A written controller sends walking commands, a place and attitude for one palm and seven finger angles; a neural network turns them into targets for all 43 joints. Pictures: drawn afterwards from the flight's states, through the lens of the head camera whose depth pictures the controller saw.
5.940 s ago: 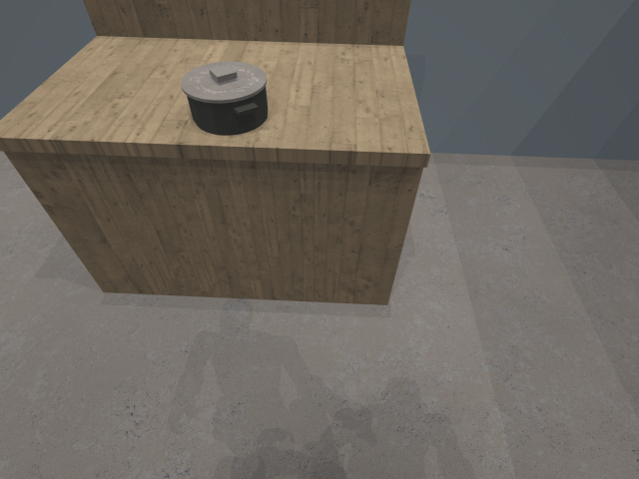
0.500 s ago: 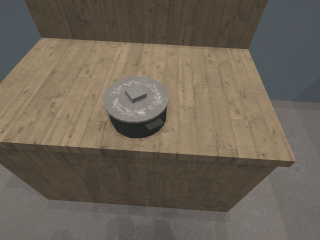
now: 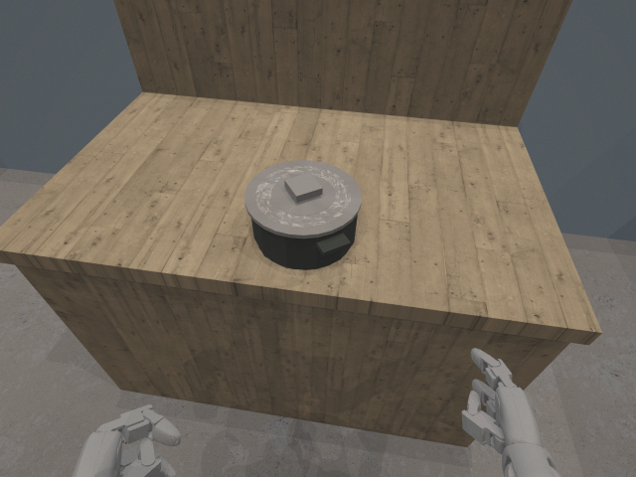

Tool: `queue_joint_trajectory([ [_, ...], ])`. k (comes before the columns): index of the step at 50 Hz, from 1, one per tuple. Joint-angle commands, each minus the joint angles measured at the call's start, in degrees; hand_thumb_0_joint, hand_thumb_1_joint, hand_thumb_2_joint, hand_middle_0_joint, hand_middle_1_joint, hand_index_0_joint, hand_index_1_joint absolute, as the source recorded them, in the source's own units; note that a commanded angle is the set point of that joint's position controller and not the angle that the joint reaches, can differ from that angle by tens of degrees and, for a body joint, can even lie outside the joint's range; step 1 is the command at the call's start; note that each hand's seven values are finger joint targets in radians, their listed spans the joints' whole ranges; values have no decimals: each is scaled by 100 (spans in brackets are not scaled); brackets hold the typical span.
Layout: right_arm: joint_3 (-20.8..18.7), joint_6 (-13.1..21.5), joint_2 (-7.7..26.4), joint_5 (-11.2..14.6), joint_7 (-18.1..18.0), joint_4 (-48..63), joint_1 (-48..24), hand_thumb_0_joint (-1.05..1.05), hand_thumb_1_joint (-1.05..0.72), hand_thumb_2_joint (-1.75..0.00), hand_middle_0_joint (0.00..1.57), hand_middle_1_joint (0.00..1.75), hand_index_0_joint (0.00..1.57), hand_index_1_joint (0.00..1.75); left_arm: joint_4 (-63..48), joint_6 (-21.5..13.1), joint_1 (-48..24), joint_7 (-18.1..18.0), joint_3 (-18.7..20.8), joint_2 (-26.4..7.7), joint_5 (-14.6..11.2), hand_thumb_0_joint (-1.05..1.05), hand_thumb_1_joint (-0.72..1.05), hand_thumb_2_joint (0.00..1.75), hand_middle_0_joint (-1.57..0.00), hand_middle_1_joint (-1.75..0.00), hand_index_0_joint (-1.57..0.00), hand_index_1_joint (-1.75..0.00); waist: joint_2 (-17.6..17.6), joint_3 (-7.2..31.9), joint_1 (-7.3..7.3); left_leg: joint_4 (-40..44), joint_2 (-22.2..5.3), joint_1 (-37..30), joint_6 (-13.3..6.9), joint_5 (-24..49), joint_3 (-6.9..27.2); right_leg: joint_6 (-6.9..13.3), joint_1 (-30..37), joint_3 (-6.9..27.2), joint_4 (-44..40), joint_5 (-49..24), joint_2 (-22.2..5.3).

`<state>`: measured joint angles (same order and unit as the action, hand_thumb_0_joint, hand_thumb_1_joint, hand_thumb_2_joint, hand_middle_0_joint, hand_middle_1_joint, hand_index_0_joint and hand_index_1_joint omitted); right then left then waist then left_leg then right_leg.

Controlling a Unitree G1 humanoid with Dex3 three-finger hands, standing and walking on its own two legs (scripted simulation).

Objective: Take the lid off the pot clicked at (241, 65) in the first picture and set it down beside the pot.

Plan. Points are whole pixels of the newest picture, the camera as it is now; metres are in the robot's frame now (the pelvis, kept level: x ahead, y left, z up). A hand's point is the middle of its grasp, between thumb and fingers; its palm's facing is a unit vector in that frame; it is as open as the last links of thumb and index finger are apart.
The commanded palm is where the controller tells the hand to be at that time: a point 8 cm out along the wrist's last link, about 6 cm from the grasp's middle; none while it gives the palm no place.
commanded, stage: lift the closed hand beside the body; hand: left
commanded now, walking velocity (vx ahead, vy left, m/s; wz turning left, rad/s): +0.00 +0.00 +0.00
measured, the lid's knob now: (303, 187) +0.56 +0.10 +0.05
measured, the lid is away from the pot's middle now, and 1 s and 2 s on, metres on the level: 0.00 0.00 0.00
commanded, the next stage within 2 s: raise the hand higher, near the body in 0.06 s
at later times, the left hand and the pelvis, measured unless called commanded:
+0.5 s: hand (126, 431) +0.15 +0.24 +0.02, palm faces +0.23 -0.90 -0.38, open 3.1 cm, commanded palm +0.11 +0.27 +0.06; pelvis +0.02 +0.01 +0.00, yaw -1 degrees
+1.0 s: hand (122, 364) +0.20 +0.24 +0.09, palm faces +0.28 -0.87 -0.40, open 3.1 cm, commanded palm +0.15 +0.28 +0.12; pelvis +0.02 +0.01 +0.00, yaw -1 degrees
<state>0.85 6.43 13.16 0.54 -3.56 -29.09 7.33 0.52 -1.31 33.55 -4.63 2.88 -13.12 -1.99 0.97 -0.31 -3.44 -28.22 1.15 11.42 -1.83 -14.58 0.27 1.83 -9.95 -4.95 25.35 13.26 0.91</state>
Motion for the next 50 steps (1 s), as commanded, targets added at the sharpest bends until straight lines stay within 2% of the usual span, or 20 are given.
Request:
queue_joint_trajectory([
  [1,-176,96,620,46,-55,572,-302,0,-90,-90,20,30,20,30,-610,-266,-445,-11,161,-365,50,0,90,90,-130,-150,-130,-150,-456,-458,353,472,-68,76,-18,-60,54,-57,-595,279,-685,267,-134],
  [3,-185,131,632,50,-66,582,-337,0,-90,-90,20,30,20,30,-940,-327,-342,-41,616,-802,44,0,90,90,-130,-150,-130,-150,-57,-272,194,510,-68,-49,-10,-6,35,-20,-407,316,-709,269,-164],
  [5,-180,233,561,8,-83,636,-362,0,-90,-90,20,30,20,30,-1737,-390,-120,-105,950,-1128,16,0,90,90,-130,-150,-130,-150,354,422,11,581,-101,-342,3,514,95,27,125,353,-574,-204,-202],
  [7,-161,289,476,-19,-75,570,-354,0,-90,-90,20,30,20,30,-1948,-326,311,-168,1035,-1107,11,0,90,90,-130,-150,-130,-150,614,710,-63,599,-126,-456,42,1042,115,55,423,336,-436,-674,-217],
  [8,-163,266,470,-21,-61,460,-358,0,-90,-90,20,30,20,30,-1607,-246,508,-196,1124,-1113,45,0,90,90,-130,-150,-130,-150,352,554,-58,586,-143,-386,53,1164,134,51,390,306,-439,-778,-185],
  [10,-197,251,480,-3,-24,427,-399,0,-90,-90,20,30,20,30,-1239,-190,670,-91,599,-546,65,0,90,90,-130,-150,-130,-150,-154,46,55,576,-166,-228,30,1175,104,-2,132,208,-450,-809,-175],
  [13,-279,275,561,25,15,397,-452,0,-90,-90,20,30,20,30,-1307,-256,779,-8,613,-602,106,0,90,90,-130,-150,-130,-150,-449,-140,50,543,-177,-177,-12,1078,99,-39,-5,187,-494,-689,-168],
  [15,-303,393,571,-6,15,448,-415,0,-90,-90,20,30,20,30,-2245,-416,684,-53,899,-1018,123,0,90,90,-130,-150,-130,-150,149,353,-50,582,-194,-460,0,1282,132,-22,235,244,-436,-757,-223],
  [17,-284,469,506,-27,6,406,-349,0,-90,-90,20,30,20,30,-2637,-445,825,-147,1064,-1183,118,0,90,90,-130,-150,-130,-150,356,652,-100,580,-211,-629,26,1593,162,-9,394,255,-381,-923,-237],
  [18,-282,455,491,-22,7,336,-363,0,-90,-90,20,30,20,30,-2539,-408,893,-186,1215,-1286,129,0,90,90,-130,-150,-130,-150,225,519,-103,568,-218,-577,47,1641,189,3,359,259,-406,-942,-203],
  [21,-326,387,491,4,2,275,-389,0,-90,-90,20,30,20,30,-1952,-362,985,-121,849,-764,105,0,90,90,-130,-150,-130,-150,-256,-98,16,577,-226,-444,26,1430,114,-30,29,199,-506,-853,-194],
  [23,-356,357,519,29,9,321,-413,0,-90,-90,20,30,20,30,-2043,-425,880,-73,805,-741,115,0,90,90,-130,-150,-130,-150,-284,-271,44,579,-219,-408,8,1273,89,-35,-80,225,-574,-736,-182],
  [27,-296,470,527,-10,9,442,-310,0,-90,-90,20,30,20,30,-3243,-599,476,-157,1070,-1195,108,0,90,90,-130,-150,-130,-150,671,332,-39,648,-242,-755,50,1413,190,-18,212,291,-515,-707,-237],
  [29,-264,458,468,-19,20,413,-303,0,-90,-90,20,30,20,30,-3168,-548,649,-189,1134,-1142,95,0,90,90,-130,-150,-130,-150,496,303,-40,628,-252,-748,67,1516,206,-4,236,260,-519,-783,-217],
  [31,-291,378,469,-19,18,393,-322,0,-90,-90,20,30,20,30,-2774,-500,713,-153,1039,-950,77,0,90,90,-130,-150,-130,-150,45,-3,-3,643,-267,-688,54,1505,161,-15,103,222,-561,-823,-180],
  [34,-275,278,526,7,54,429,-375,0,-90,-90,20,30,20,30,-2533,-503,393,-58,841,-751,67,0,90,90,-130,-150,-130,-150,-177,-392,81,677,-244,-510,22,1103,123,-33,-112,238,-656,-580,-180],
  [38,-206,368,529,-37,45,507,-369,0,-90,-90,20,30,20,30,-3516,-633,6,-152,1341,-1357,48,0,90,90,-130,-150,-130,-150,605,165,-41,688,-225,-731,55,1135,206,-4,205,339,-619,-604,-190],
  [40,-196,370,479,-54,28,519,-323,0,-90,-90,20,30,20,30,-3575,-625,133,-191,1403,-1340,40,0,90,90,-130,-150,-130,-150,494,416,-60,659,-259,-811,72,1454,211,1,367,316,-566,-823,-202],
  [45,-234,199,515,-28,76,430,-401,0,-90,-90,20,30,20,30,-2868,-544,95,-77,1154,-947,21,0,90,90,-130,-150,-130,-150,-177,-195,31,676,-263,-598,34,1324,116,-30,78,264,-653,-796,-191],
  [50,-198,340,516,-56,36,464,-378,0,-90,-90,20,30,20,30,-3816,-724,-315,-196,1588,-1471,5,0,90,90,-130,-150,-130,-150,398,411,-62,614,-264,-872,46,1487,172,-12,352,372,-631,-921,-233],
])
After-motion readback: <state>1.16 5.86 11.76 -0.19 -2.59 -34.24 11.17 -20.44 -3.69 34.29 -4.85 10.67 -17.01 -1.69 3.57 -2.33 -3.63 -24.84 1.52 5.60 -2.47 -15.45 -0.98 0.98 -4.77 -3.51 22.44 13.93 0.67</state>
